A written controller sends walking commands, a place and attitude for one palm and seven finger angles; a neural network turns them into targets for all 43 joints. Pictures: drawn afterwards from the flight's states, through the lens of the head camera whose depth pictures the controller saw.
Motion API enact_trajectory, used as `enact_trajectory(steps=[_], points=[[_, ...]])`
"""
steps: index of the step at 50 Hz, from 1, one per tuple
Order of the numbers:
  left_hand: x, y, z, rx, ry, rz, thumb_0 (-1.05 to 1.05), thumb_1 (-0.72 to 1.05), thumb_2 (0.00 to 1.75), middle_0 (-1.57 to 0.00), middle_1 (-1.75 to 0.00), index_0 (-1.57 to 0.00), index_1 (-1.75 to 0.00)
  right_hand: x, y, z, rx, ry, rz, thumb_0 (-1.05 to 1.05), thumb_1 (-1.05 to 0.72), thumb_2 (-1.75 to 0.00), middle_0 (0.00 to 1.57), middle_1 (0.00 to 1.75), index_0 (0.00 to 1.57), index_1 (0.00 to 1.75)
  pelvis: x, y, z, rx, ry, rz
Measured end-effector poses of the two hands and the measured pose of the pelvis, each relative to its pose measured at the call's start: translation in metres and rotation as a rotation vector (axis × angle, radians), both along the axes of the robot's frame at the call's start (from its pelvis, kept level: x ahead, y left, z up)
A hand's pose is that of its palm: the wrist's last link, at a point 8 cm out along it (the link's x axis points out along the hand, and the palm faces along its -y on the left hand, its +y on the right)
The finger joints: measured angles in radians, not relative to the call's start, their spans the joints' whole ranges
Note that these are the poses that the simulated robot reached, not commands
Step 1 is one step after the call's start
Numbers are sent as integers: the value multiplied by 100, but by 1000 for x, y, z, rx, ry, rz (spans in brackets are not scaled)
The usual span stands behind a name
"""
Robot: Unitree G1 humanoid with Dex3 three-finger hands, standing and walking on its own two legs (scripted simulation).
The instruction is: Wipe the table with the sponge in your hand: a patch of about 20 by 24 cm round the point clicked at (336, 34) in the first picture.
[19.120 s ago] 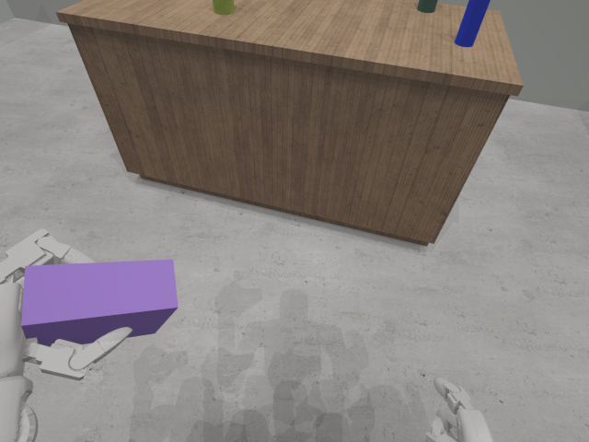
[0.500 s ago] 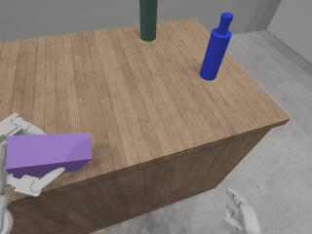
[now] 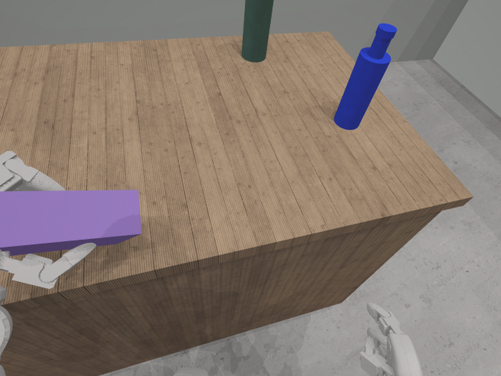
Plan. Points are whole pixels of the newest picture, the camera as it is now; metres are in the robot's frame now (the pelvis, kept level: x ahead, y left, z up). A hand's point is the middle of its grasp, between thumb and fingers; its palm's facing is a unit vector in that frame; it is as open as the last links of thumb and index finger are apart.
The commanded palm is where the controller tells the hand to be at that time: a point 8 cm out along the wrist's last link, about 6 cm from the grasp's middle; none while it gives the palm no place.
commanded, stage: turn the palm down, sponge in hand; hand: left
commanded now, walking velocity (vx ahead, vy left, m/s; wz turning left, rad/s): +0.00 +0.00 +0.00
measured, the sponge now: (90, 222) +0.25 +0.24 +0.14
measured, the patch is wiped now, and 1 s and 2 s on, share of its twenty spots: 0.00 0.00 0.00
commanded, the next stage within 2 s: none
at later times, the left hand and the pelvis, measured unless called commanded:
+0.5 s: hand (46, 236) +0.20 +0.25 +0.19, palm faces +0.51 -0.55 -0.66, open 9.4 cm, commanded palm +0.17 +0.26 +0.22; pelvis -0.01 -0.05 -0.01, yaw +2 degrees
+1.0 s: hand (57, 212) +0.23 +0.25 +0.18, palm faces +0.27 -0.36 -0.89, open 9.4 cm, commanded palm +0.20 +0.25 +0.25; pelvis +0.03 -0.05 +0.00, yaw +0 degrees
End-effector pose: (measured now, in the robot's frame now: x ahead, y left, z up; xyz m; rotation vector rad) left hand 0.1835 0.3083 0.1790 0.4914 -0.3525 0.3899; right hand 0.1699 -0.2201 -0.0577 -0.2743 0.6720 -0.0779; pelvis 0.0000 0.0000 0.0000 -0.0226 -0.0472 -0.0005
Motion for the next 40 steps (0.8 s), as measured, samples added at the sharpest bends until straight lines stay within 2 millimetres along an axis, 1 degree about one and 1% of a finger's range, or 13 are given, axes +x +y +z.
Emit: enact_trajectory(steps=[2,4,6,8,11,14,18,21,26,28,31,36,40], points=[[9,7,21,105,-46,17,-1,-43,102,-80,-137,-80,-137,3,8,-4,-13,6,84,2,-91,-90,20,30,20,30,-2,-1,-1,4,-2,18],[18,10,34,105,-45,42,-1,-43,102,-80,-137,-80,-137,6,16,-8,17,4,132,2,-91,-90,20,30,20,30,-2,0,-1,6,3,20],[22,2,35,50,5,31,-1,-43,102,-79,-138,-80,-137,11,21,-9,67,-29,125,2,-91,-90,20,30,20,30,-1,1,-1,11,6,-8],[21,-16,26,24,99,-8,0,-43,102,-79,-138,-79,-138,15,23,-8,111,-74,106,2,-90,-90,20,30,20,30,-1,1,-1,17,3,-28],[11,-45,7,88,254,-64,0,-43,102,-79,-138,-79,-138,20,22,-5,140,-117,96,2,-90,-90,20,30,20,30,-3,-3,-3,28,1,-32],[-7,-60,-2,150,294,-70,0,-43,102,-79,-138,-79,-137,24,15,-3,129,-136,101,2,-90,-90,20,30,20,30,-6,-12,-5,35,5,-29],[-30,-59,16,207,164,40,0,-44,102,-80,-137,-80,-137,27,-1,-9,90,-118,115,2,-90,-90,20,30,20,30,-9,-27,-8,26,6,-7],[-38,-51,33,247,86,157,0,-44,102,-80,-137,-80,-137,27,-14,-18,64,-77,122,2,-90,-90,20,30,20,30,-9,-37,-8,19,0,20],[-23,-41,36,278,224,236,0,-43,102,-79,-138,-80,-137,27,-36,-28,48,-34,80,2,-90,-90,20,30,20,30,-5,-49,-6,24,-21,34],[-11,-45,32,300,311,207,0,-43,102,-79,-138,-80,-137,28,-44,-28,51,-46,53,2,-90,-90,20,30,20,30,-3,-53,-5,28,-27,29],[4,-62,30,363,382,122,0,-43,102,-79,-138,-80,-137,32,-55,-25,61,-81,11,2,-91,-90,20,30,20,30,1,-57,-4,33,-29,16],[14,-93,48,465,303,0,0,-43,102,-79,-138,-80,-137,39,-68,-19,63,-114,-25,2,-91,-90,20,30,20,30,13,-62,-4,32,-20,0],[9,-92,67,501,235,44,0,-44,102,-80,-137,-80,-137,45,-74,-21,62,-88,-33,2,-91,-90,20,30,20,30,23,-62,-4,29,-13,-1]])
